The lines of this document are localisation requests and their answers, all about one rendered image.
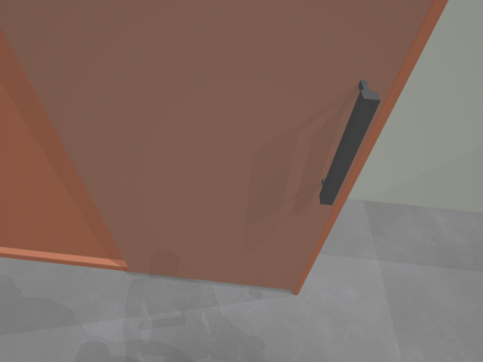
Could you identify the handle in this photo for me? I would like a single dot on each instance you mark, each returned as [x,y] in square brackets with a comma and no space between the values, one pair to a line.
[359,121]

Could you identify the wardrobe door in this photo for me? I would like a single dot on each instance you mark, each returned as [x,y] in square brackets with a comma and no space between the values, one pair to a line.
[44,205]
[202,129]

